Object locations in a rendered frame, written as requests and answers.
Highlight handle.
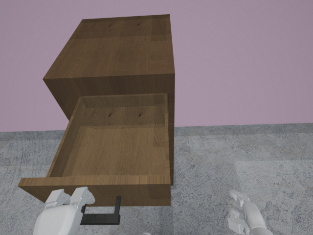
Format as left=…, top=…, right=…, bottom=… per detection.
left=80, top=196, right=121, bottom=225

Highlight cabinet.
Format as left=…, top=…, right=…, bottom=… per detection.
left=43, top=14, right=175, bottom=186

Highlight drawer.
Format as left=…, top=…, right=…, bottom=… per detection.
left=18, top=93, right=171, bottom=207

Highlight right robot hand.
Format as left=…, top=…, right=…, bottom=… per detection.
left=227, top=189, right=267, bottom=235

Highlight left robot hand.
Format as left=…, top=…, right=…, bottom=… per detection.
left=33, top=187, right=95, bottom=235

